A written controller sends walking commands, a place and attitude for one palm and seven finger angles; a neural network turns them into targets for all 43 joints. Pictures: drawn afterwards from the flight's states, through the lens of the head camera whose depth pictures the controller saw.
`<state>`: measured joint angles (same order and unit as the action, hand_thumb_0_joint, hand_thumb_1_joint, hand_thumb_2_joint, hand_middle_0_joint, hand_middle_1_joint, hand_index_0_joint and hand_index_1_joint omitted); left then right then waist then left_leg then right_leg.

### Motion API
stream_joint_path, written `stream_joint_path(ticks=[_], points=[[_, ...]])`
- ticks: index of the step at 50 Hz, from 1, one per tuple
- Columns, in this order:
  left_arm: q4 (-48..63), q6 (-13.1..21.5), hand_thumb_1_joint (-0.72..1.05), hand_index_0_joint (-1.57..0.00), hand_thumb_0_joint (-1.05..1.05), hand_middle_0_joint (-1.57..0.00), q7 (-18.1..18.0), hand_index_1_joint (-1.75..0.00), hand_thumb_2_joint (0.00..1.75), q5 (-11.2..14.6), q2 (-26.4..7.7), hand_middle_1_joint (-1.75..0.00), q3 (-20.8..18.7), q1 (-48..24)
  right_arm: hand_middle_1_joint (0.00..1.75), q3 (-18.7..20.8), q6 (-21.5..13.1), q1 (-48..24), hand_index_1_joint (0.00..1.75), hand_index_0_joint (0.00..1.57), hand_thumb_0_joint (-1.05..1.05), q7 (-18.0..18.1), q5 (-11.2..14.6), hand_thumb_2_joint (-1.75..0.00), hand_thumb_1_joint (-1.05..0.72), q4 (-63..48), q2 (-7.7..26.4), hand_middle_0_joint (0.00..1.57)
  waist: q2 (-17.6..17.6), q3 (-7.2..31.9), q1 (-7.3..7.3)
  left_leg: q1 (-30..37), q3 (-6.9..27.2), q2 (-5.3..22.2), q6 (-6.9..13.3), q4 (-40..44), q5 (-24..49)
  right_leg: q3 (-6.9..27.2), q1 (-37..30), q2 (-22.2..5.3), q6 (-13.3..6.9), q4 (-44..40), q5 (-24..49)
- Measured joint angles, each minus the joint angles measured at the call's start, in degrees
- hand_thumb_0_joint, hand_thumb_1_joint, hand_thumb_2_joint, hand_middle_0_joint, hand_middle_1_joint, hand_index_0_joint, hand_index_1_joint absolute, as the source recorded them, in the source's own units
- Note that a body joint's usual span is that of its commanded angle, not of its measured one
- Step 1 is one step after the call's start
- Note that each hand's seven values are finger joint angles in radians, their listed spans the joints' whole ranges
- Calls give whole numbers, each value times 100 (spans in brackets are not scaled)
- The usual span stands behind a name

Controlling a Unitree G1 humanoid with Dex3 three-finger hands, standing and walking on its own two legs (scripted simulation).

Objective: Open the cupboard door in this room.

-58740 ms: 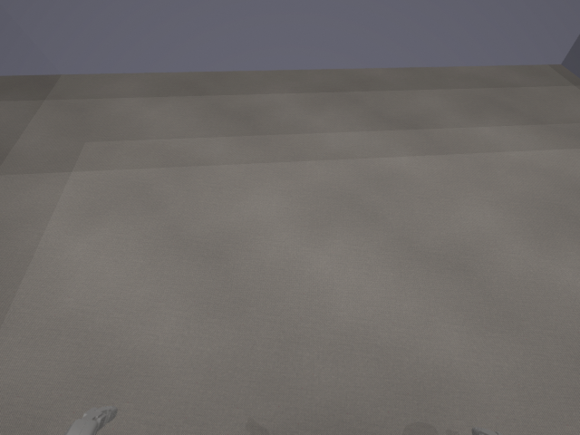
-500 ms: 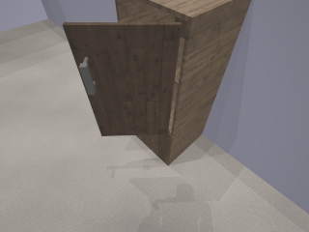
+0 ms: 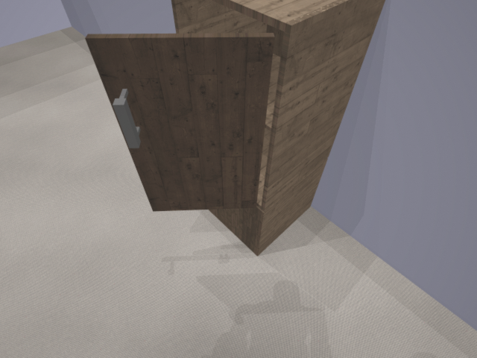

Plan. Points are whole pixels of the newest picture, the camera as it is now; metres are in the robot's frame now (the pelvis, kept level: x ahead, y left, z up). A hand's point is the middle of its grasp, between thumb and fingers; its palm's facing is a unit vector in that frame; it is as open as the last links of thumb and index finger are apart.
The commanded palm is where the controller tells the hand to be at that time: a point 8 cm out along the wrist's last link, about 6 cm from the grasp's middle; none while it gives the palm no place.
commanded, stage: look again from close up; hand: left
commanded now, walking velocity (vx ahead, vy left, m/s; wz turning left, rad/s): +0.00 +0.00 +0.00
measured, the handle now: (129, 118) +0.58 +0.28 +0.05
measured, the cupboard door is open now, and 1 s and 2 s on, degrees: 49 49 49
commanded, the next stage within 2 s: shuffle to correct the standing spot in 0.50 s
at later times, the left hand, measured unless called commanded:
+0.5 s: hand out of the picture -0.03 +0.23 -0.18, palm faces +0.02 -0.98 -0.21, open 7.3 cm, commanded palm none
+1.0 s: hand out of the picture -0.13 +0.25 -0.19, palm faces +0.09 -0.99 -0.15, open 7.3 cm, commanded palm none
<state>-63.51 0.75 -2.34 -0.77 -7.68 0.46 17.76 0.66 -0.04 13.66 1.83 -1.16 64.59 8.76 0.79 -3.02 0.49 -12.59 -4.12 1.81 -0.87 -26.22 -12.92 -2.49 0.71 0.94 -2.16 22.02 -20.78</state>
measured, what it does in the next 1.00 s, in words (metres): walks backwards: left foot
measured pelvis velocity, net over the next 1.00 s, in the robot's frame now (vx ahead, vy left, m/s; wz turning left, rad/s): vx -0.10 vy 0.08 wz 0.03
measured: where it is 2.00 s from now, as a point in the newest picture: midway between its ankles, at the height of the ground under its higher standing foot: outside the picture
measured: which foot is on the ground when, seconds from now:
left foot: down 0.00-0.74, up 0.76-0.88, down 0.90-1.00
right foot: down 0.00-0.90, up 0.92-1.00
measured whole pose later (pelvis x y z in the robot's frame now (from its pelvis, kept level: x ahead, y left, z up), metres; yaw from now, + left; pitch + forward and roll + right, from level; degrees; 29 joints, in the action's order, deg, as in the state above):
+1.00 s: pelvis -0.10 +0.08 -0.01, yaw +2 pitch +0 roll +0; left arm -59.6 -2.7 0.1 -1.6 -9.5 -2.8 21.6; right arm 2.6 0.0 23.6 1.2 -1.9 60.2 7.6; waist 2.3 0.3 0.6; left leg -17.5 -4.2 -1.3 3.9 -34.8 -17.2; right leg -1.7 25.5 -4.3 -0.2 55.5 -22.8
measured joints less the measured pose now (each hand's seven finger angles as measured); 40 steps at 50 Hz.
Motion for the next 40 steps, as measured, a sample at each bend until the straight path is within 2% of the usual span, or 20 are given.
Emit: stream_joint_path(ticks=[4, 8, 11, 12, 20, 26, 31, 34, 36, 38, 40], points=[[345, 62, 91, -21, 0, -20, -16, -30, 90, -27, -64, -30, -96, -44, 30, 105, -128, 51, 30, 20, 0, 51, -32, -90, -92, -437, 196, 20, -221, -17, 11, -425, 29, 11, 85, -541, -109, -21, 409, -11, 4, 556, -194], [697, 17, 91, -21, 0, -20, -70, -30, 90, -48, -247, -30, -191, 30, 30, 151, -6, 0, 30, 20, 0, 36, -26, -90, -91, -699, 268, 20, -239, 50, -32, -519, 110, 4, 244, -837, -310, -3, 512, 6, 22, 873, -336], [826, -83, 91, -20, 0, -20, -80, -30, 90, -40, -400, -30, -208, 65, 30, 156, 38, -66, 30, 20, 0, 28, -31, -90, -91, -797, 211, 20, -42, 104, -44, -417, 83, -69, 71, -836, -289, 30, 535, -84, 56, 1144, -443], [853, -114, 91, -20, 0, -20, -76, -30, 90, -28, -429, -30, -207, 69, 30, 151, 32, -86, 30, 20, 0, 21, -31, -90, -91, -822, 199, 20, 6, 127, -57, -389, 63, -83, 73, -835, -263, 47, 537, -104, 73, 1197, -440], [924, -191, 91, -20, 0, -20, 20, -30, 90, -19, -431, -30, -84, -13, 30, 90, 51, -218, 30, 20, 0, -81, -20, -90, -91, -887, 227, 20, -14, 220, -94, -429, 45, -26, 245, -757, -31, 68, 495, -46, 191, 908, -89], [835, -199, 91, -21, 0, -20, 94, -30, 90, -41, -418, -30, -59, 16, 30, 72, 69, -87, 30, 20, 0, -138, -46, -90, -91, -862, 254, 20, -36, 219, -73, -545, 37, -104, 350, -411, 343, 56, 679, -110, 251, 718, 217], [697, -216, 91, -21, 0, -20, 109, -30, 90, -71, -421, -30, -110, 207, 30, 108, 147, 85, 30, 20, 0, -154, -50, -90, -91, -746, 268, 20, -76, 199, -67, -615, 11, -207, 400, -140, 502, 64, 867, -203, 223, 696, 337], [579, -234, 91, -20, 0, -20, 94, -30, 90, -86, -399, -30, -151, 403, 30, 134, 222, 188, 30, 20, 0, -156, -59, -90, -91, -637, 246, 20, -116, 219, -59, -648, 37, -256, 393, -50, 347, 41, 928, -237, 209, 697, 153], [517, -260, 91, -20, 0, -20, 95, -30, 90, -93, -370, -30, -179, 579, 30, 148, 293, 281, 30, 20, 0, -161, -67, -90, -91, -569, 209, 20, -144, 283, -69, -708, 90, -282, 351, -87, -25, 23, 936, -231, 174, 644, -82], [477, -287, 91, -20, 0, -20, 90, -30, 90, -83, -338, -30, -225, 761, 30, 175, 375, 368, 30, 20, 0, -163, -66, -90, -91, -541, 156, 20, -138, 340, -96, -955, 145, -312, 234, -591, -573, -4, 963, -234, 118, 560, -103], [381, -339, 91, -20, 0, -20, 53, -30, 90, -65, -305, -30, -290, 899, 30, 229, 433, 428, 30, 20, 0, -171, -53, -90, -91, -541, 86, 20, -31, 378, -137, -1303, 120, -340, 172, -1903, -766, 6, 1004, -311, 110, 437, 323]])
